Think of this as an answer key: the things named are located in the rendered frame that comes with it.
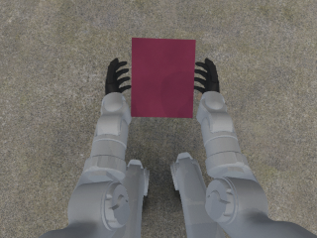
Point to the carton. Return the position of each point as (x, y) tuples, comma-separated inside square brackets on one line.
[(162, 77)]

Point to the right robot thigh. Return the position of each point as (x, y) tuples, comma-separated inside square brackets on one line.
[(188, 180)]

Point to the left robot upper arm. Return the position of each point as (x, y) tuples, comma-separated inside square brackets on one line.
[(95, 210)]

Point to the right robot forearm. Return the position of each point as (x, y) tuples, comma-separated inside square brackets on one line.
[(223, 153)]

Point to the left robot hand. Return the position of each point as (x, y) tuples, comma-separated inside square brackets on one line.
[(112, 82)]

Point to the left robot forearm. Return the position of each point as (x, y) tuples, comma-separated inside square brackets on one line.
[(107, 156)]

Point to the right robot upper arm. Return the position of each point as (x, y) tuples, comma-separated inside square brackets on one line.
[(240, 207)]

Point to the right robot hand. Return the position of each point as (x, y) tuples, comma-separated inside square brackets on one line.
[(212, 82)]

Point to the left robot shin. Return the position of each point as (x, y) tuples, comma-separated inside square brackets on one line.
[(134, 162)]

